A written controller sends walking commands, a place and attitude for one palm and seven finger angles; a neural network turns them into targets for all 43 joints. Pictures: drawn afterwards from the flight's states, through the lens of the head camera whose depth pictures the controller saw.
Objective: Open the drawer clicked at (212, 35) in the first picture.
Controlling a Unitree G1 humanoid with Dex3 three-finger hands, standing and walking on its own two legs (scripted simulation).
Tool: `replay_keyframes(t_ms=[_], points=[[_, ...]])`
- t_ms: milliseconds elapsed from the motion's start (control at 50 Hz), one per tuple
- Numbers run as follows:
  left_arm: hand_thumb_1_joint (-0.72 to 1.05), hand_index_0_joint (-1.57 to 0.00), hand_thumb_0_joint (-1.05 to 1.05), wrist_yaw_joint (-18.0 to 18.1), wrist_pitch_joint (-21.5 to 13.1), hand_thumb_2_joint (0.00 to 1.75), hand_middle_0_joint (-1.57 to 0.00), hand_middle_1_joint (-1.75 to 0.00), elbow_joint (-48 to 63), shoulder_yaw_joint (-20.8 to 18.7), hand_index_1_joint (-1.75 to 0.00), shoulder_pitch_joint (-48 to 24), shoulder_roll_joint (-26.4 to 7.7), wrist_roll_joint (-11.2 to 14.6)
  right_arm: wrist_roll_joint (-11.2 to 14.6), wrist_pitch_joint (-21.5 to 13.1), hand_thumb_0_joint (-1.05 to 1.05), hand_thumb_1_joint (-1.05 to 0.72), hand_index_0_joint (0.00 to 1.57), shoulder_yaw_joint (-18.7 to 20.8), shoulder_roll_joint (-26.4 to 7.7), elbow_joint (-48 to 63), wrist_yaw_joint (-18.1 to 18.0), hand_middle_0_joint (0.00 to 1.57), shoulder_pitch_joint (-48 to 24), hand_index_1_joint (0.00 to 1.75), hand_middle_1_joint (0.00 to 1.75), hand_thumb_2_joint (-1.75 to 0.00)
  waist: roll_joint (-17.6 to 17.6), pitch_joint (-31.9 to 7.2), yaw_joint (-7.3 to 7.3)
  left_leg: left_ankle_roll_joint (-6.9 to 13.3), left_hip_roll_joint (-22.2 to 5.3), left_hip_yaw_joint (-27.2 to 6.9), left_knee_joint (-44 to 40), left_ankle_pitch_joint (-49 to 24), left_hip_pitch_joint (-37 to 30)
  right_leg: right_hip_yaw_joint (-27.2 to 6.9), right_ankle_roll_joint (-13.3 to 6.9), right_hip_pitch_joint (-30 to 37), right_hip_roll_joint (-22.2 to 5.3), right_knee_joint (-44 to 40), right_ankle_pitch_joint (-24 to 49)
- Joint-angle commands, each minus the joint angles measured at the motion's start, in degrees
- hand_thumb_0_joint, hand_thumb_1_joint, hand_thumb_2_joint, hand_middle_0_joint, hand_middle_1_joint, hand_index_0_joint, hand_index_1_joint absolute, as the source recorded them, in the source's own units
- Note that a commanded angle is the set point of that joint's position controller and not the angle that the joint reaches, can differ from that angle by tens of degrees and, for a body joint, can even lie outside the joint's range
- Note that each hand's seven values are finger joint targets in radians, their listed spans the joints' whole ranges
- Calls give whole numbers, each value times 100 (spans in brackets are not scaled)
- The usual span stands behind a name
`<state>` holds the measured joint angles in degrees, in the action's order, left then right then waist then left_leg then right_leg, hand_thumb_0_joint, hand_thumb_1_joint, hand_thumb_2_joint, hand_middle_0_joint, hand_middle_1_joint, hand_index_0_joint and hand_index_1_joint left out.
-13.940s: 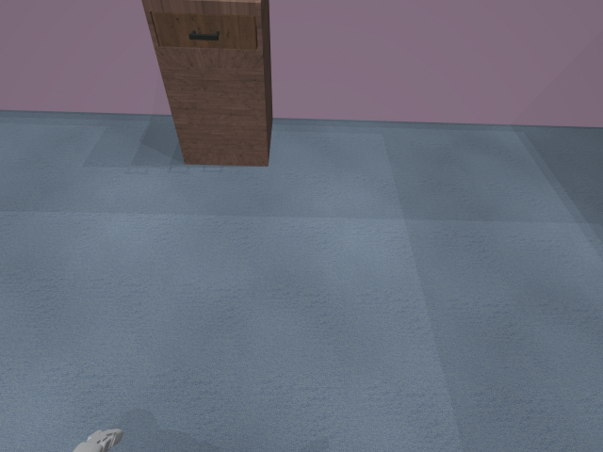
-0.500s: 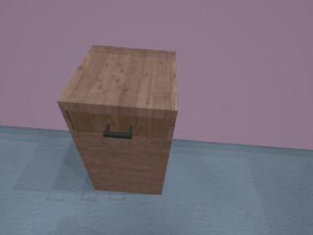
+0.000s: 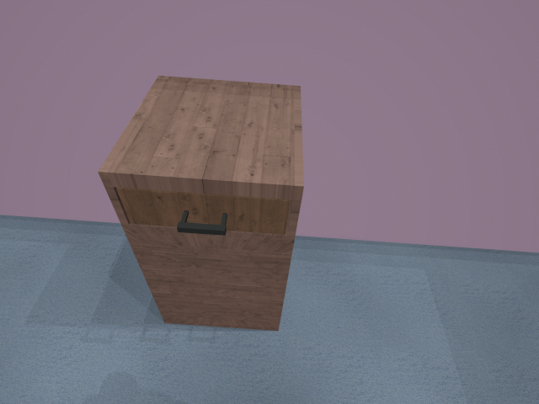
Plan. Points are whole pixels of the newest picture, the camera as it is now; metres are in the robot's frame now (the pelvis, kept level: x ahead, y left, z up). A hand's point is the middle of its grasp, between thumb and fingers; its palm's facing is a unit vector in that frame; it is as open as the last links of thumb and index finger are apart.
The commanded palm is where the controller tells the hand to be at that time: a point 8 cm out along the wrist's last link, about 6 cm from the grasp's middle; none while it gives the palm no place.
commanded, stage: look again from close up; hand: left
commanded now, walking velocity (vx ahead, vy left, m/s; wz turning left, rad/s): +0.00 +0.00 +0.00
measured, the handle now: (203, 222) +0.51 +0.18 -0.11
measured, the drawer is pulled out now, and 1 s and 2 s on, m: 0.00 0.00 0.00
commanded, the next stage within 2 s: raise the hand with hooked fingers in 0.30 s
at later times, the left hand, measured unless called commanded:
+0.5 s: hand out of the picture +0.03 +0.17 -0.15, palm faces -0.05 -0.94 -0.35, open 7.3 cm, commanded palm +0.11 +0.18 -0.06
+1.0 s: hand (158, 391) +0.16 +0.17 -0.06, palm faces -0.04 -0.08 -1.00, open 9.6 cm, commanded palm +0.17 +0.17 +0.01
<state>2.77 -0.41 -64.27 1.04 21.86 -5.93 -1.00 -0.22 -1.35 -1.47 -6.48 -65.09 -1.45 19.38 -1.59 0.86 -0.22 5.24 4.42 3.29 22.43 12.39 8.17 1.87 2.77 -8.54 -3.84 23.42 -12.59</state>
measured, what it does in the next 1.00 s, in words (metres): shifts its weight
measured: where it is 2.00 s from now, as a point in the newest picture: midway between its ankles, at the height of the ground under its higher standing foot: outside the picture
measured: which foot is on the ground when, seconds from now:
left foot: down 0.00-1.00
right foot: down 0.00-1.00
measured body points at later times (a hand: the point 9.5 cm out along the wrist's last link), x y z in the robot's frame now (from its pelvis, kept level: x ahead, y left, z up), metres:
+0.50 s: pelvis +0.00 -0.02 -0.01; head +0.00 -0.01 +0.44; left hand +0.03 +0.21 -0.13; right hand +0.00 -0.24 -0.15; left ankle +0.00 +0.06 -0.74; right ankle +0.00 -0.14 -0.74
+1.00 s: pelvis +0.00 -0.08 -0.04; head +0.03 -0.10 +0.41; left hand +0.15 +0.17 +0.00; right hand +0.27 -0.29 -0.11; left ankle +0.00 +0.06 -0.74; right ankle +0.00 -0.14 -0.74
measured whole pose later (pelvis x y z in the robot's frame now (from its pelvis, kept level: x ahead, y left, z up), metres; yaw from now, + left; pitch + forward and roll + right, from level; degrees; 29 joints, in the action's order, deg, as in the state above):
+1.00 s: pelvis +0.00 -0.08 -0.04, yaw -1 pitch +9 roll +2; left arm 27.8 -3.8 -2.0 2.7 28.2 -21.1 -61.9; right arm -3.9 4.8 2.1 -14.0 -29.2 1.5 1.8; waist -0.7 -6.9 -8.1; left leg -0.4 -0.9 3.2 46.8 23.6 32.2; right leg 2.6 -5.5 -34.3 2.2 49.7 -24.7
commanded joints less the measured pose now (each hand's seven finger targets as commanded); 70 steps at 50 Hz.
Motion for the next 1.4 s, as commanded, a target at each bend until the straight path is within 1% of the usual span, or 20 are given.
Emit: replay_keyframes(t_ms=[0, 360, 380, 400, 420, 440, 460, 480, 540, 580, 620, 660, 740, 800, 840, 980, 1040, 1160, 1280, 1380], points=[[90, -20, 0, 11, -71, 90, -20, -30, 64, -71, -30, 515, -373, 2, -24, -41, 0, -90, 20, 113, -594, 139, -36, 20, 364, 30, 30, -90, 168, 635, -12, -206, -957, -943, -824, 200, 629, -205, -353, -168, -258, -248, 302], [90, -20, 0, 17, -103, 90, -20, -30, 86, -82, -30, 503, -329, 17, -25, -40, 0, -90, 20, 105, -475, 101, -38, 20, 393, 30, 30, -90, 92, 568, -7, -219, -923, -816, -594, -196, 521, -279, -395, -180, -262, -334, 371], [90, -20, 0, 176, -223, 90, -20, -30, -9, -48, -30, 392, -762, -101, 24, -110, 0, -90, 20, 103, -827, 576, 24, 20, -202, 30, 30, -90, 17, 909, -132, -422, -989, -652, 390, -1218, 1016, -370, -378, -537, -362, -179, 1264], [88, -20, 0, 209, -1129, 89, -20, -32, 9067, 514, -32, -3883, -1851, -462, 395, -864, 0, -90, 20, 170, -1726, 2764, -239, 20, -60, 30, 30, -90, 1870, -2173, 581, -409, -725, -632, -262, -1263, -1004, -216, -483, -321, 358, 601, 607], [85, -20, 0, 699, -536, 88, -20, -33, 7213, 73, -33, -1858, -1701, -607, 387, -1476, 0, -90, 20, 68, -1251, 2295, -482, 20, -856, 30, 30, -90, 2178, -1682, 32, -582, -961, -691, -553, -1107, -841, 108, -555, -854, 365, 1265, -572], [83, -21, 0, 1024, -198, 87, -21, -34, 7052, 68, -34, -1591, -1322, -337, 380, -1725, 0, -90, 20, 254, -1260, 1969, -499, 20, -679, 30, 30, -90, 1834, -1056, 193, -742, -924, -800, -776, 42, -123, 239, -478, -1264, 436, 1498, -1114], [81, -21, 0, 1085, 383, 86, -21, -36, 5840, 701, -36, 312, -399, -490, 500, -1729, 0, -90, 20, 200, -999, 1928, -452, 20, -573, 30, 30, -90, 1059, -485, 124, -622, -843, -925, -729, 647, 324, 259, -455, -1546, 385, 1426, -1111], [78, -21, 0, 1119, 323, 85, -21, -37, 7131, 1031, -37, -525, -306, -518, 515, -1773, 0, -90, 20, 209, -1057, 2449, -435, 20, -610, 30, 30, -90, 981, -233, 156, -556, -726, -865, -495, 863, 697, 277, -425, -1323, 322, 1242, -753], [71, -21, 0, 1380, 373, 82, -21, -42, 7411, 1346, -42, -59, -600, -1889, 303, -2004, 0, -90, 20, 248, -1433, 2941, -349, 20, -747, 30, 30, -90, 323, -286, 247, -366, -524, -835, 296, 900, 1093, -29, -529, -1605, 430, 857, -758], [67, -22, 0, 1686, 373, 80, -22, -45, 7060, 1419, -45, -428, -674, -3016, 5, -1824, 0, -90, 20, 338, -1538, 3190, -279, 20, -878, 30, 30, -90, -857, -39, 418, -349, -494, -1017, 637, 1268, 1577, -139, -560, -2282, 503, 884, -1365], [62, -22, 0, 1923, 403, 78, -22, -48, 6005, 1082, -48, 836, -673, -3993, -180, -1390, 0, -90, 20, 508, -1564, 3581, -76, 20, -1168, 30, 30, -90, -1620, 183, 16, -382, -300, -700, 998, 887, 1846, -252, -595, -2408, 522, 657, -1918], [57, -22, 0, 1929, 293, 76, -22, -51, 5757, 674, -51, 2141, -940, -4704, -206, -734, 0, -90, 20, 524, -1519, 3919, 160, 20, -1539, 30, 30, -90, -1420, -210, -575, -464, -196, -354, 1074, 257, 1999, -570, -731, -1788, 523, 739, -1220], [48, -23, 0, 2107, -123, 72, -23, -57, 6472, -346, -57, 1758, -1896, -5559, -121, 186, 0, -90, 20, 428, -1264, 4386, 390, 20, -2082, 30, 30, -90, -886, -793, -985, -533, -97, -109, 1243, -164, 2479, -963, -768, -1082, 440, 1247, 52], [41, -24, 0, 2477, -197, 69, -24, -62, 7385, -295, -62, 787, -1948, -6006, -200, 475, 0, -90, 20, 437, -1137, 4605, 427, 20, -2210, 30, 30, -90, 735, -1316, -935, -492, -98, -20, 1467, -380, 2015, -1175, -899, -1379, 548, 1538, 383], [36, -24, 0, 2765, -243, 67, -24, -64, 7944, -483, -64, 25, -2284, -6197, -286, 549, 0, -90, 20, 454, -1114, 4573, 382, 20, -2034, 30, 30, -90, 1040, -1939, -784, -450, -81, -128, 1780, -552, 1693, -1379, -904, -1618, 594, 1671, 475], [20, -25, 0, 2797, -850, 60, -25, -75, 7983, -197, -75, -1616, -2210, -5929, -424, 270, 0, -90, 20, 492, -1165, 4226, 230, 20, -2057, 30, 30, -90, -137, -1536, 102, -248, -97, -387, 2725, 223, 1970, -1841, -595, -2552, 274, 1283, -138], [13, -25, 0, 2418, -665, 57, -25, -80, 7425, -104, -80, -1230, -2052, -5628, -320, 234, 0, -90, 20, 459, -1185, 4150, 215, 20, -2085, 30, 30, -90, -343, -1592, 62, -239, -81, -406, 2518, 222, 2358, -1657, -432, -1916, 221, 1301, 635], [-1, -27, 0, 1712, 181, 51, -27, -88, 7101, -720, -88, -241, -2789, -5511, -132, 454, 0, -90, 20, 250, -1175, 4209, 147, 20, -2085, 30, 30, -90, -601, -2117, -540, -378, -53, -287, 1762, -258, 2515, -1621, -222, 60, 58, 1416, 2822], [-15, -27, 0, 1868, -139, 45, -27, -98, 8020, -916, -98, -763, -2776, -5568, -203, 383, 0, -90, 20, 336, -1102, 4127, 75, 20, -2129, 30, 30, -90, 196, -1947, -514, -309, -17, -418, 1562, -344, 2165, -1393, -373, -173, 165, 1278, 2342], [-27, -28, 0, 2247, -146, 40, -28, -105, 7564, -1013, -105, -987, -2620, -5517, -149, 261, 0, -90, 20, 526, -1181, 3986, 60, 20, -1979, 30, 30, -90, -251, -1983, -370, -286, -15, -417, 1562, -477, 2068, -1190, -323, -347, 216, 1297, 2483]])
